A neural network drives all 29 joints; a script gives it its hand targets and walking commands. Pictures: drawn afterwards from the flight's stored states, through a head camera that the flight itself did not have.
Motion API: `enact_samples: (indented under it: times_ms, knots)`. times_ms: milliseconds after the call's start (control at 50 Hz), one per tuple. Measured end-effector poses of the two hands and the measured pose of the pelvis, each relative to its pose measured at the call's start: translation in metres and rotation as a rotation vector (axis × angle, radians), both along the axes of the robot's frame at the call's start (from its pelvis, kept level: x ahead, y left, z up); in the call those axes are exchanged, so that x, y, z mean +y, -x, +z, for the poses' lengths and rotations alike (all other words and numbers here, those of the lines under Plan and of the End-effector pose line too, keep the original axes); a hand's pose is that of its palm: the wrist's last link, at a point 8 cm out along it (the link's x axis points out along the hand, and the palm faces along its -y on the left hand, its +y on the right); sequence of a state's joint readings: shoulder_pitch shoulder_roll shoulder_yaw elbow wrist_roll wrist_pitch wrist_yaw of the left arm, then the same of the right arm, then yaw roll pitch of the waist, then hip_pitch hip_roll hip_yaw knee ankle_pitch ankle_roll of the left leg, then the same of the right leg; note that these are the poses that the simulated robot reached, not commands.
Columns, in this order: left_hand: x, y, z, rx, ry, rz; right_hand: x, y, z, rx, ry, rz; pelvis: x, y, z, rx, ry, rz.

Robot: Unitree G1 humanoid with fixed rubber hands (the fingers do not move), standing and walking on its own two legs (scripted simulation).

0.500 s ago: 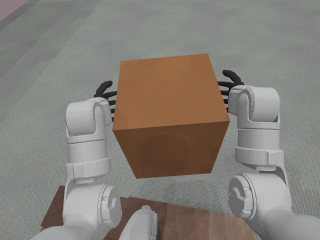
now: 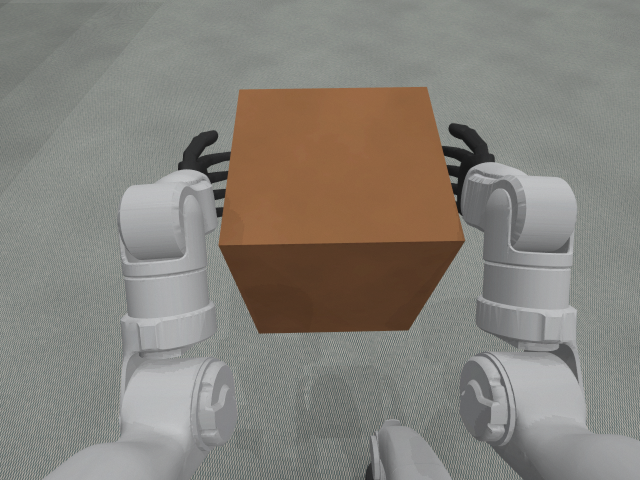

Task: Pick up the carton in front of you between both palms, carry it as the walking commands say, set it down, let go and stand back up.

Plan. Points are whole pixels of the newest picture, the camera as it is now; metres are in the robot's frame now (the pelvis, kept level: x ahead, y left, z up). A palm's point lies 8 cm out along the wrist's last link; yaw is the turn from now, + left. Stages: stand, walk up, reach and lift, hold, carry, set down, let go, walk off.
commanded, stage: carry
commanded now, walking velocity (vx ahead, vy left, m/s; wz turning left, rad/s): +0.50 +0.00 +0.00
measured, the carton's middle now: (333, 223) +0.39 -0.01 +0.10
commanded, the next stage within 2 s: none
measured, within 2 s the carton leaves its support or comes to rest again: neither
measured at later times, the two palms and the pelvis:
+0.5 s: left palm (237, 132) +0.68 +0.14 +0.03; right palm (392, 120) +0.71 -0.16 +0.03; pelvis +0.34 -0.04 -0.06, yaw +2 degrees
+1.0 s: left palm (257, 32) +1.02 +0.11 +0.06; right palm (384, 34) +1.00 -0.19 +0.06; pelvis +0.69 -0.01 -0.04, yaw -2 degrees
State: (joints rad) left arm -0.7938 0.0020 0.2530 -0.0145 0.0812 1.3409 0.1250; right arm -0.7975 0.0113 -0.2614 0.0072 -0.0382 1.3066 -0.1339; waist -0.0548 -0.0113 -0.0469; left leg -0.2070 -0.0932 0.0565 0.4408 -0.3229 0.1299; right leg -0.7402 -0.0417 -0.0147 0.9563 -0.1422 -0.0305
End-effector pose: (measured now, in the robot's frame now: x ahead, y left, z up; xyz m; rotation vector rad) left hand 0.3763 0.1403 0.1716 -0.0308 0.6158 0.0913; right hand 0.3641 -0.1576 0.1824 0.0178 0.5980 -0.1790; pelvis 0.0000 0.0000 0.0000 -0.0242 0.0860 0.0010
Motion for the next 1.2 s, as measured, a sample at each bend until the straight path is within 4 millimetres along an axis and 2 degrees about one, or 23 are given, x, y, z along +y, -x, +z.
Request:
enact_samples:
  times_ms: [80, 140, 220, 280, 320, 420, 540, 680, 760, 820, 920, 1040, 1120, 1160, 1200]
  knots:
    - [0.004, -0.047, 0.001, 0.036, -0.012, 0.011, 0.004, -0.051, 0.000, 0.037, 0.019, 0.029, -0.004, -0.055, -0.006, -0.005, -0.009, 0.015]
    - [0.003, -0.086, -0.008, 0.068, -0.021, 0.016, 0.002, -0.093, -0.011, 0.070, 0.029, 0.046, -0.009, -0.100, -0.016, -0.012, -0.023, 0.020]
    - [-0.003, -0.147, -0.030, 0.092, -0.041, 0.020, -0.004, -0.155, -0.038, 0.094, 0.030, 0.064, -0.016, -0.165, -0.039, -0.026, -0.040, 0.022]
    - [-0.005, -0.192, -0.052, 0.098, -0.071, 0.043, -0.006, -0.210, -0.065, 0.098, 0.011, 0.094, -0.023, -0.218, -0.062, -0.047, -0.054, 0.034]
    - [-0.004, -0.217, -0.071, 0.124, -0.088, 0.062, -0.004, -0.243, -0.087, 0.123, -0.007, 0.115, -0.026, -0.242, -0.070, -0.037, -0.035, 0.028]
    - [0.003, -0.261, -0.124, 0.257, -0.068, 0.101, 0.003, -0.301, -0.136, 0.255, -0.009, 0.143, -0.037, -0.295, -0.064, -0.021, -0.038, 0.027]
    - [-0.003, -0.331, -0.152, 0.254, -0.049, 0.106, -0.003, -0.368, -0.163, 0.253, -0.030, 0.111, -0.039, -0.366, -0.057, -0.004, -0.045, 0.024]
    - [-0.009, -0.441, -0.154, 0.159, -0.043, 0.066, -0.011, -0.457, -0.168, 0.159, -0.042, 0.052, -0.025, -0.473, -0.061, 0.002, -0.049, 0.008]
    - [-0.010, -0.517, -0.147, 0.075, -0.036, 0.015, -0.011, -0.518, -0.158, 0.076, -0.022, 0.012, -0.012, -0.542, -0.074, -0.021, -0.041, -0.021]
    - [-0.015, -0.562, -0.140, 0.074, -0.036, -0.024, -0.016, -0.554, -0.149, 0.075, -0.002, -0.011, -0.008, -0.577, -0.069, -0.009, -0.045, -0.029]
    - [-0.024, -0.614, -0.125, 0.111, -0.026, -0.037, -0.024, -0.598, -0.136, 0.111, -0.033, -0.056, -0.005, -0.638, -0.050, 0.001, -0.016, -0.046]
    - [-0.029, -0.663, -0.116, 0.081, 0.011, 0.011, -0.030, -0.658, -0.120, 0.078, -0.051, -0.057, -0.022, -0.719, -0.042, -0.002, 0.003, -0.040]
    - [-0.035, -0.693, -0.123, 0.060, 0.018, 0.058, -0.037, -0.700, -0.128, 0.057, -0.061, -0.025, -0.042, -0.775, -0.053, -0.029, -0.012, -0.030]
    - [-0.041, -0.708, -0.131, 0.051, 0.011, 0.080, -0.043, -0.721, -0.139, 0.048, -0.060, -0.003, -0.052, -0.802, -0.063, -0.040, -0.018, -0.014]
    - [-0.046, -0.719, -0.140, 0.084, -0.016, 0.086, -0.048, -0.735, -0.152, 0.083, -0.071, 0.012, -0.056, -0.819, -0.064, -0.037, -0.004, -0.003]
